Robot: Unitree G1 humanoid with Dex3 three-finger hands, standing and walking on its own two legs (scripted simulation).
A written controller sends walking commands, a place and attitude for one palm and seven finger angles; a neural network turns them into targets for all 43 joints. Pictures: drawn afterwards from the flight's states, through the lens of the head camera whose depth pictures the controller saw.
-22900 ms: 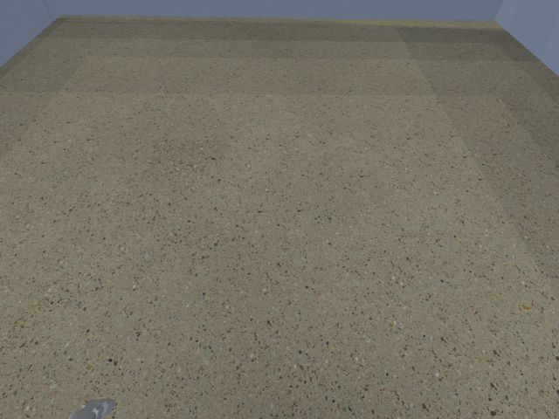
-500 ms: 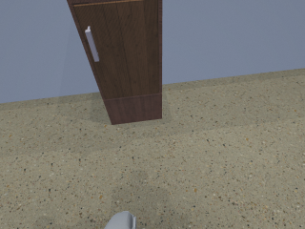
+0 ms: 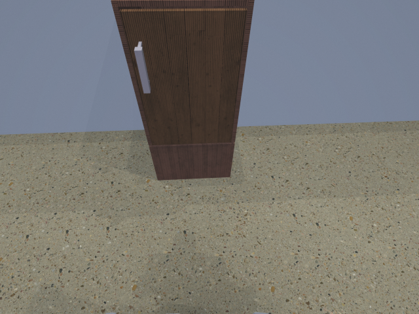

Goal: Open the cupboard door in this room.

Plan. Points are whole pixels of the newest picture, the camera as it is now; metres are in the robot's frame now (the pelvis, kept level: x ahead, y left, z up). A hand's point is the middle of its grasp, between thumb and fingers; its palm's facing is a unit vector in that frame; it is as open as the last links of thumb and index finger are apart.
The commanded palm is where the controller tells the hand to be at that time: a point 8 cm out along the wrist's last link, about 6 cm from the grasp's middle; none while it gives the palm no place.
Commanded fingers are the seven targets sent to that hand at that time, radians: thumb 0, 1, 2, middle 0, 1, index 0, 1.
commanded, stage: take the last steps up to it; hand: left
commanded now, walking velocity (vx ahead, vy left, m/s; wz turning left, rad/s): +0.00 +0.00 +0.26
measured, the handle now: (143, 68) +0.84 +0.26 -0.01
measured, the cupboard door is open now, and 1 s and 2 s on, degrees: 0 0 0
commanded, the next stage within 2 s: come to a stop and stand still in 0.96 s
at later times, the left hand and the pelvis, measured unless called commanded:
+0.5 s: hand out of the picture -0.05 +0.13 -0.15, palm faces +0.24 -0.96 -0.16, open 7.3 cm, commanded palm none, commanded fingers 0.00 0.90 0.90 -0.20 -0.30 -0.20 -0.30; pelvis +0.07 +0.00 +0.01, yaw +7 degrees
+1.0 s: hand (135, 222) +0.35 +0.22 -0.16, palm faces +0.07 -0.97 -0.24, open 7.3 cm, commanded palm none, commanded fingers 0.00 0.90 0.90 -0.20 -0.30 -0.20 -0.30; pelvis +0.24 +0.01 -0.02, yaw +5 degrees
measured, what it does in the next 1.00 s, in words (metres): walks ahead: right foot, then left foot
